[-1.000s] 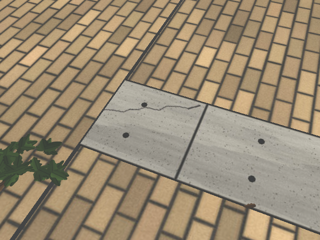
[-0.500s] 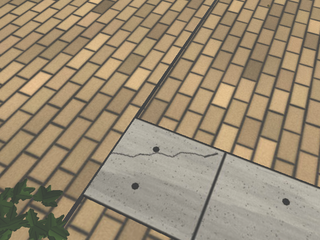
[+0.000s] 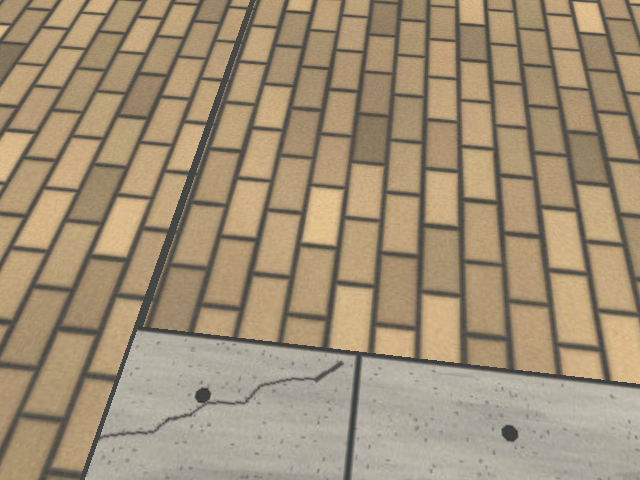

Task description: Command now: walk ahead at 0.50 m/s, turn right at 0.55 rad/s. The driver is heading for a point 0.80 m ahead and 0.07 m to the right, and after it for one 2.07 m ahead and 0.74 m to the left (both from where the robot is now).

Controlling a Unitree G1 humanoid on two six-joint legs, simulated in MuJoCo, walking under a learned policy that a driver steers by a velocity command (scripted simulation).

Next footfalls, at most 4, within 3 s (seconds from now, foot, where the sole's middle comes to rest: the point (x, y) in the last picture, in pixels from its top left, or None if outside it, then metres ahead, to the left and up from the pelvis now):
0.40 left None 0.41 0.11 -0.76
0.88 right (435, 419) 0.56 -0.22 -0.76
1.42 left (353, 279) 0.91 -0.06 -0.76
1.90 right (420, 192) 1.19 -0.26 -0.76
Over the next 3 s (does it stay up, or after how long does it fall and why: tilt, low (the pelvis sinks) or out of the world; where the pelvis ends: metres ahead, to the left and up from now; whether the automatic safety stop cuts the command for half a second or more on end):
stays up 1.46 0.05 0.01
